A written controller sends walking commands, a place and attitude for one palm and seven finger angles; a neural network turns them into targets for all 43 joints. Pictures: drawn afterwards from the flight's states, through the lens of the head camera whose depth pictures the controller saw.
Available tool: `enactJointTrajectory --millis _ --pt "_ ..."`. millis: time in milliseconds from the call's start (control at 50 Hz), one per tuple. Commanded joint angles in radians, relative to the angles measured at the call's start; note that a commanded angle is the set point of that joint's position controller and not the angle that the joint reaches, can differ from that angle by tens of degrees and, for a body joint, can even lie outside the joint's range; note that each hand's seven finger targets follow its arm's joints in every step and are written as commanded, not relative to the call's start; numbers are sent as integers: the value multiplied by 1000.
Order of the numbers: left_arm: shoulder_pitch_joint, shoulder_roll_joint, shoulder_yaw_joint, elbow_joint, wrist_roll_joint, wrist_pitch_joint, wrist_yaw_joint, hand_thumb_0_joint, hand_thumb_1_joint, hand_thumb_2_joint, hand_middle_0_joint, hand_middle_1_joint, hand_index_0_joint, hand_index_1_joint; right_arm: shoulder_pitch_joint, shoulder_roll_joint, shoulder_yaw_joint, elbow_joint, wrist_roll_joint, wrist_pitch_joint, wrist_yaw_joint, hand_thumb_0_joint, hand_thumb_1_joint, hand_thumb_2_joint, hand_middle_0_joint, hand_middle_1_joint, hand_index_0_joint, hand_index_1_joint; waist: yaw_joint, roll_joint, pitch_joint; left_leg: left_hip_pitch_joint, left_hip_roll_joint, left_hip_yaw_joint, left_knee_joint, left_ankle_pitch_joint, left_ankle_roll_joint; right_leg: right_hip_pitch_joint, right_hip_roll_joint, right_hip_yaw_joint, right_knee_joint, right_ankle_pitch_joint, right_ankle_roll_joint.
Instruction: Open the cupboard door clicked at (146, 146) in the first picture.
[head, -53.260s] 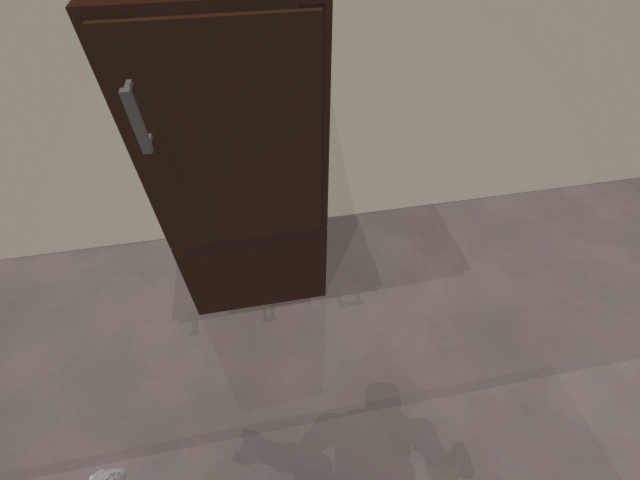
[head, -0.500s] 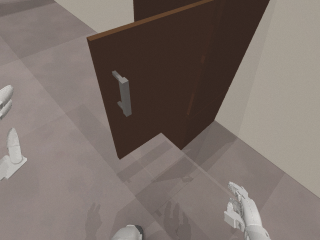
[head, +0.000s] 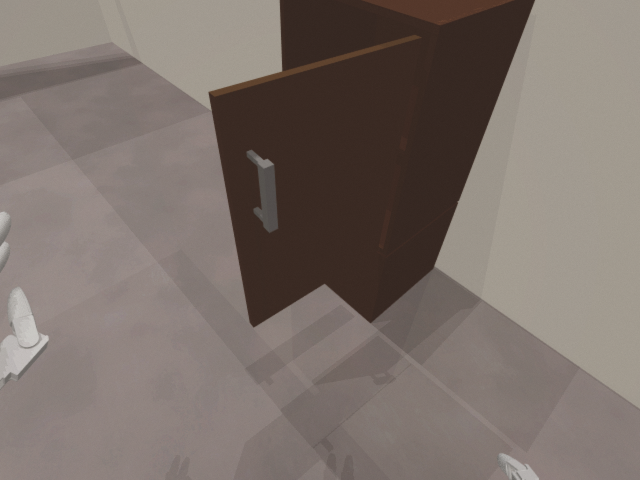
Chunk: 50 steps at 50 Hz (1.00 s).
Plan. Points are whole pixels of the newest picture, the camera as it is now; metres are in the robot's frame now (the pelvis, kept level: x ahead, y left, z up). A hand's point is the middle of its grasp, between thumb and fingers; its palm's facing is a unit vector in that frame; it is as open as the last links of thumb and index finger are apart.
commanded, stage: stop stepping back and stand still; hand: left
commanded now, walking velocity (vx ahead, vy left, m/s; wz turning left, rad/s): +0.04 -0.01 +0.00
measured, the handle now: (262, 192) +0.54 +0.13 +0.06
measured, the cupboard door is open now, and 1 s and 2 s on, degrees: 86 86 86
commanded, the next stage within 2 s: let the arm hang, fingers relaxed in 0.58 s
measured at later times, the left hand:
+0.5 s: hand (0, 384) +0.16 +0.29 +0.15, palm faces +0.43 -0.79 -0.44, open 7.4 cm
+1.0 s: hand out of the picture +0.00 +0.19 -0.17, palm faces -0.07 -0.98 -0.17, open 7.4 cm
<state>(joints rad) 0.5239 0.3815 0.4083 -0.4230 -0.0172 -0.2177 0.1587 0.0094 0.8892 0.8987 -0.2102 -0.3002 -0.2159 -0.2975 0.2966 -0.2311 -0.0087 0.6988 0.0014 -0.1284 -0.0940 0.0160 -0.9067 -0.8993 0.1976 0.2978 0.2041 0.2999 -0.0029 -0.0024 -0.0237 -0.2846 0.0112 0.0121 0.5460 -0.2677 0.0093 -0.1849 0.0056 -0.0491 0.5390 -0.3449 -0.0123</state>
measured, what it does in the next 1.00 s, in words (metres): stands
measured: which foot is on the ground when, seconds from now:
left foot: down 0.00-1.00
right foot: down 0.00-1.00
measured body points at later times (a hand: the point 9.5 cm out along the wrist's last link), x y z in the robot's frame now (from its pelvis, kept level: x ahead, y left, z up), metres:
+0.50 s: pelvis -0.04 +0.02 +0.01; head -0.04 +0.03 +0.46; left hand +0.13 +0.32 +0.18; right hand +0.13 -0.21 -0.07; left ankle +0.03 +0.11 -0.73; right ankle -0.03 -0.11 -0.73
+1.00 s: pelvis -0.05 +0.01 +0.00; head -0.02 +0.02 +0.45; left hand +0.01 +0.24 -0.15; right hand +0.02 -0.27 -0.13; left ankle +0.03 +0.11 -0.73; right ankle -0.03 -0.11 -0.73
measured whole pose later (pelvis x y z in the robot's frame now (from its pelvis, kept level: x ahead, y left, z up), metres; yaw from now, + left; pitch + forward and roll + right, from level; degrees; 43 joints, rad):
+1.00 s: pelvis -0.05 +0.01 +0.00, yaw +0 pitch -1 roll -1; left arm 0.23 0.20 -0.03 0.95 0.03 0.04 -0.01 0.01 0.91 0.90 -0.20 -0.30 -0.20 -0.29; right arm 0.17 -0.30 -0.01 0.99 -0.02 0.02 0.00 0.01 -0.91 -0.90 0.20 0.30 0.20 0.30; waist -0.03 0.00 0.08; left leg -0.33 -0.01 0.01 0.51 -0.16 0.03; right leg -0.24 -0.02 -0.05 0.53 -0.27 0.00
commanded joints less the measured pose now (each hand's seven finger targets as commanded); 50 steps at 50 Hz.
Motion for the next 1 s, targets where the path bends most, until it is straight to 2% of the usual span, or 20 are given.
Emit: enactJointTrajectory --millis 0,40,60,160,200,280,400,500,520,640,660,680,700,740,760,800,840,900,940,980 --pt "-55 220 127 -243 0 -63 6 0 900 900 -200 -300 -200 -300 -145 -100 -24 -193 -6 -76 1 0 -900 -900 200 300 200 300 -2 91 -53 92 90 -92 -131 302 47 -25 -58 61 -28 273 4" --pt "-42 211 122 -256 -2 -66 0 0 900 900 -200 -300 -200 -300 -158 -99 -23 -201 -4 -83 5 0 -900 -900 200 300 200 300 6 98 -57 63 122 -130 -173 280 50 -2 -29 33 -14 208 20" --pt "-25 209 127 -247 -4 -68 1 0 900 900 -200 -300 -200 -300 -159 -100 -23 -202 -3 -85 7 0 -900 -900 200 300 200 300 8 97 -57 48 124 -126 -180 249 51 8 -29 34 -29 196 21" --pt "18 202 143 -223 -16 -73 -3 0 900 900 -200 -300 -200 -300 -166 -93 -21 -211 -4 -82 18 0 -900 -900 200 300 200 300 1 63 -33 23 79 -72 -170 70 20 -10 -54 91 -140 159 3" --pt "6 189 133 -202 -16 -71 -5 0 900 900 -200 -300 -200 -300 -170 -91 -19 -212 -6 -77 17 0 -900 -900 200 300 200 300 -3 80 -6 25 72 -69 -184 -11 13 -49 -52 101 -176 90 -1" --pt "-47 174 108 -168 -11 -60 -8 0 900 900 -200 -300 -200 -300 -174 -89 -20 -214 -8 -68 10 0 -900 -900 200 300 200 300 -6 40 22 47 63 -63 -190 -85 8 -105 -51 115 -238 -19 -2" --pt "-95 171 87 -205 4 -51 -2 0 900 900 -200 -300 -200 -300 -179 -91 -18 -219 -9 -77 0 0 -900 -900 200 300 200 300 2 97 0 35 79 -96 -271 -154 13 -52 -23 69 -206 -5 13" --pt "-70 182 99 -228 8 -52 4 0 900 900 -200 -300 -200 -300 -176 -90 -18 -222 -11 -85 0 0 -900 -900 200 300 200 300 6 100 -5 18 73 -94 -272 -133 9 -17 -23 61 -205 28 12" --pt "-52 198 115 -226 7 -52 5 0 900 900 -200 -300 -200 -300 -177 -89 -21 -221 -13 -86 -2 0 -900 -900 200 300 200 300 8 86 -17 24 67 -86 -261 -108 8 -6 -29 63 -215 41 10" --pt "-10 182 110 -207 -7 -53 1 0 900 900 -200 -300 -200 -300 -174 -89 -23 -215 -8 -85 4 0 -900 -900 200 300 200 300 2 67 -24 67 56 -61 -194 33 -2 -29 -49 78 -230 112 4" --pt "-86 10 -293 591 63 118 -142 0 900 900 -200 -300 -200 -300 -203 -285 -80 66 -1 -81 94 0 -900 -900 200 300 200 300 -47 104 9 -48 105 -121 -24 309 25 -110 -123 41 -66 295 -21" --pt "-87 16 -266 616 51 189 -158 0 900 900 -200 -300 -200 -300 -129 -227 -81 54 10 -8 96 0 -900 -900 200 300 200 300 -26 92 -63 21 111 -98 -38 383 15 -107 -110 66 -53 243 -18" --pt "-118 8 -280 638 48 202 -159 0 900 900 -200 -300 -200 -300 -132 -229 -71 47 1 18 93 0 -900 -900 200 300 200 300 -18 49 -79 -13 136 -144 -56 315 39 -111 -85 49 -26 112 -19" --pt "-168 40 -289 737 54 204 -159 0 900 900 -200 -300 -200 -300 -157 -244 -57 47 -10 49 90 0 -900 -900 200 300 200 300 -1 -81 -70 -56 140 -193 -90 263 66 -61 -70 58 -17 89 -27" --pt "-202 60 -293 797 55 204 -159 0 900 900 -200 -300 -200 -300 -171 -251 -56 60 -15 59 93 0 -900 -900 200 300 200 300 4 -136 -53 -70 129 -187 -98 206 64 -57 -82 68 -39 81 -35" --pt "-276 94 -307 929 55 203 -159 0 900 900 -200 -300 -200 -300 -190 -251 -54 99 -20 82 98 0 -900 -900 200 300 200 300 -2 -172 -21 -39 80 -149 -77 127 48 -96 -128 118 -113 56 -63" --pt "-337 99 -331 1052 48 210 -155 0 900 900 -200 -300 -200 -300 -189 -223 -42 140 -25 107 102 0 -900 -900 200 300 200 300 -17 -72 31 6 49 -114 -63 84 30 -162 -157 143 -166 -14 -84" --pt "-353 91 -354 1208 41 212 -152 0 900 900 -200 -300 -200 -300 -181 -214 -32 196 -30 121 98 0 -900 -900 200 300 200 300 -13 82 25 23 68 -142 -156 40 28 -120 -118 127 -153 -40 -66" --pt "-323 88 -357 1295 38 210 -152 0 900 900 -200 -300 -200 -300 -185 -220 -31 225 -27 121 93 0 -900 -900 200 300 200 300 3 116 5 9 83 -162 -208 -7 32 -53 -101 111 -149 -14 -55" --pt "-304 72 -359 1366 34 208 -152 0 900 900 -200 -300 -200 -300 -174 -215 -33 262 -24 122 86 0 -900 -900 200 300 200 300 5 137 -4 24 80 -158 -226 -37 28 -31 -102 112 -169 -4 -56"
